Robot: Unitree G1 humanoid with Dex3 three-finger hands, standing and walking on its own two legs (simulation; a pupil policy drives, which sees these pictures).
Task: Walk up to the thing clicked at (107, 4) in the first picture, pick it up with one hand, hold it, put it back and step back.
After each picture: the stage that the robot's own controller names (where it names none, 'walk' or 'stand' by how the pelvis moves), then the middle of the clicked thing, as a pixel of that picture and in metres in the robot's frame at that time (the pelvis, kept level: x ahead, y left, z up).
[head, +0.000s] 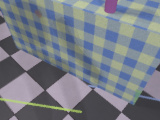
stand; out of the picture +0.90 -0.12 +0.10
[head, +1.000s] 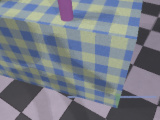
walk; out of the picture +0.78 +0.16 +0.12
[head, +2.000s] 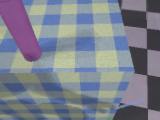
stand; (21, 30) +0.46 +0.23 +0.13
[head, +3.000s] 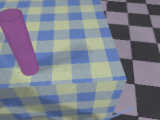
stand; (21, 46) +0.44 +0.24 +0.10
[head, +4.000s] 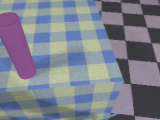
stand; (18, 50) +0.42 +0.25 +0.10
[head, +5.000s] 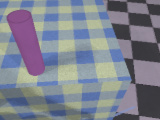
stand; (29, 47) +0.44 +0.22 +0.09
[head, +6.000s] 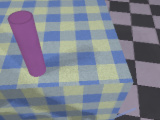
stand; (30, 48) +0.44 +0.21 +0.09
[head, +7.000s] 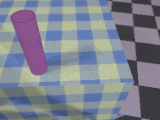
stand; (32, 47) +0.44 +0.21 +0.09
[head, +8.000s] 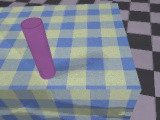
rise first; (41, 51) +0.44 +0.22 +0.10
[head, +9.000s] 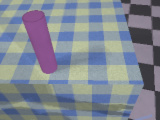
go down; (42, 45) +0.45 +0.21 +0.10
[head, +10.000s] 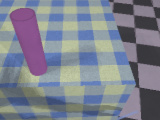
go down; (32, 46) +0.44 +0.19 +0.10
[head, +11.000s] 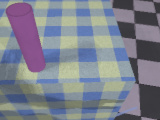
go down; (29, 42) +0.45 +0.19 +0.11
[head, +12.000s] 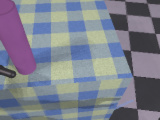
close in; (16, 43) +0.42 +0.21 +0.13
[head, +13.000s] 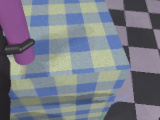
lift; (16, 29) +0.46 +0.21 +0.14
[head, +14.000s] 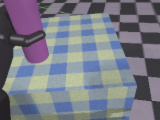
lift; (26, 18) +0.35 +0.16 +0.32
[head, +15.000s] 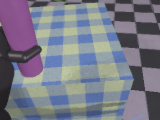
hold; (21, 35) +0.35 +0.18 +0.26
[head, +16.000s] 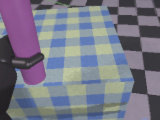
hold; (25, 43) +0.34 +0.18 +0.24
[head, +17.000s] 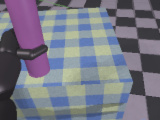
crouch; (30, 36) +0.36 +0.17 +0.25
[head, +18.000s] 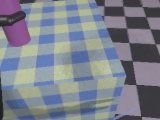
lower; (6, 3) +0.46 +0.21 +0.29
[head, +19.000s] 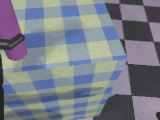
lower; (5, 24) +0.47 +0.22 +0.15
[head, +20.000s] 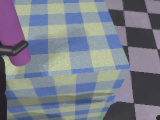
lower; (9, 31) +0.45 +0.22 +0.14
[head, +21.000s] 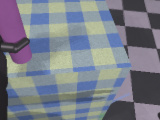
lower; (11, 28) +0.46 +0.22 +0.14
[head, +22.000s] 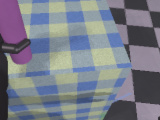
lower; (12, 29) +0.46 +0.22 +0.14
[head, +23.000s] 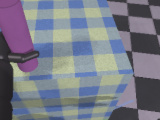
open; (19, 39) +0.43 +0.21 +0.14
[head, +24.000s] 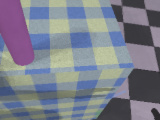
sink last; (14, 30) +0.43 +0.20 +0.14
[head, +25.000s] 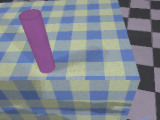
sink last; (40, 45) +0.45 +0.22 +0.12
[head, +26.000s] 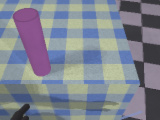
stand; (35, 47) +0.42 +0.20 +0.11
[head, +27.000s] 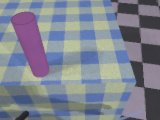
stand; (33, 49) +0.43 +0.21 +0.10
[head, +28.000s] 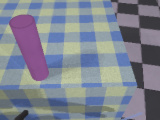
stand; (32, 52) +0.41 +0.21 +0.10
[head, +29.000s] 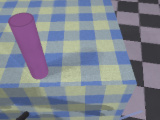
stand; (32, 50) +0.42 +0.21 +0.10
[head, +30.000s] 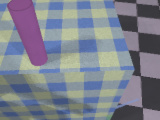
walk; (31, 36) +0.46 +0.21 +0.10
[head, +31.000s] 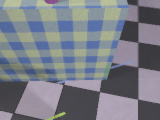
walk; out of the picture +0.78 +0.22 +0.13
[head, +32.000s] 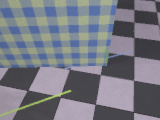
stand; out of the picture +1.10 +0.22 +0.11
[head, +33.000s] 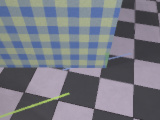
stand; out of the picture +1.04 +0.18 +0.11
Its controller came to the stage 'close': yes
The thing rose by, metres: 0.20
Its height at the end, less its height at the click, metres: +0.00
